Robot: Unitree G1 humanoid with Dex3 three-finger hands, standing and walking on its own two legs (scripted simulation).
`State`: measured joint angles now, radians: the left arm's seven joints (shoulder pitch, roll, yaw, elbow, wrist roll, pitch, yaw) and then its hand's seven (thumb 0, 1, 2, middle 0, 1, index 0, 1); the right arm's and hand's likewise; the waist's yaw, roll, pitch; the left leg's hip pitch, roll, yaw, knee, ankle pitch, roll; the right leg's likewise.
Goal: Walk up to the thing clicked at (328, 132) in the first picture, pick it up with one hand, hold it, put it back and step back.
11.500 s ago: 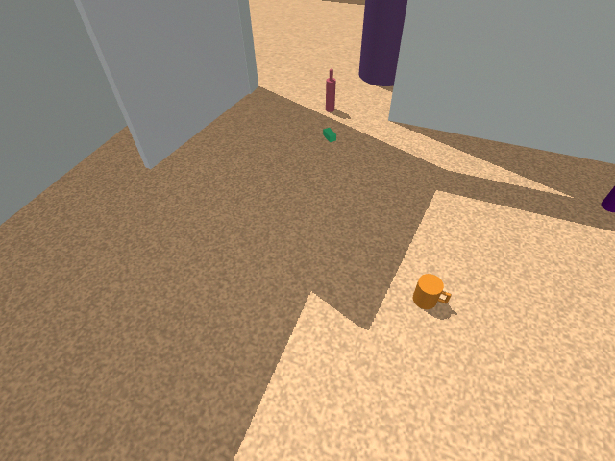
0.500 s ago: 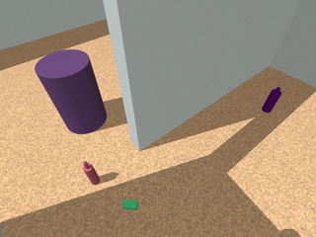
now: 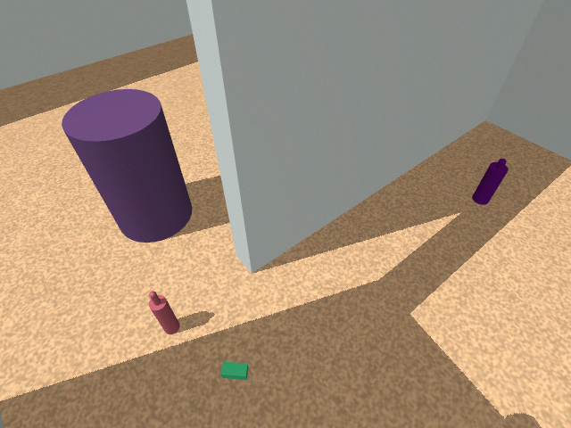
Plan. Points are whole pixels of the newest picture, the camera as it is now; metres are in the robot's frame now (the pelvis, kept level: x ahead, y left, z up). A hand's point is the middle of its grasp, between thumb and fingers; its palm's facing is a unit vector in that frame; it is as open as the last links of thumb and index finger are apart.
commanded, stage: stand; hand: left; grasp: from above
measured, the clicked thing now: (234, 370) +0.45 +0.19 -0.76
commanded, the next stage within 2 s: rise first in 1.12 s
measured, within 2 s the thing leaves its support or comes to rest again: neither
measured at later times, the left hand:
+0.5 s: hand out of the picture +0.06 +0.26 -0.16, palm faces -0.04 -0.94 -0.34, open 7.4 cm
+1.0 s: hand out of the picture +0.08 +0.25 -0.16, palm faces -0.03 -0.94 -0.34, open 7.4 cm
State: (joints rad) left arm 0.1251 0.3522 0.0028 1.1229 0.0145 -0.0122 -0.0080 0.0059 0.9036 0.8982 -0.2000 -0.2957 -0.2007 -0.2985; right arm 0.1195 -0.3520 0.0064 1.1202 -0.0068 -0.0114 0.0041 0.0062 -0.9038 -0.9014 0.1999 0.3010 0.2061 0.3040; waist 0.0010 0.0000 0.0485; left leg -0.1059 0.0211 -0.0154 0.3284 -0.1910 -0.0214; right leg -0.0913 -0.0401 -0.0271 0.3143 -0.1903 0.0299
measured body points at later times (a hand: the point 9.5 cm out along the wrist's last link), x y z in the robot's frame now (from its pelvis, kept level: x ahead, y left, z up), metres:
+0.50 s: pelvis +0.00 +0.00 +0.00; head +0.02 +0.00 +0.45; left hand +0.06 +0.30 -0.14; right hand +0.07 -0.30 -0.13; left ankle -0.01 +0.13 -0.75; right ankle -0.01 -0.14 -0.75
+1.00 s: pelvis +0.01 +0.00 +0.00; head +0.02 +0.00 +0.45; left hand +0.08 +0.30 -0.13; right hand +0.08 -0.30 -0.13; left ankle -0.01 +0.13 -0.75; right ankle -0.01 -0.14 -0.75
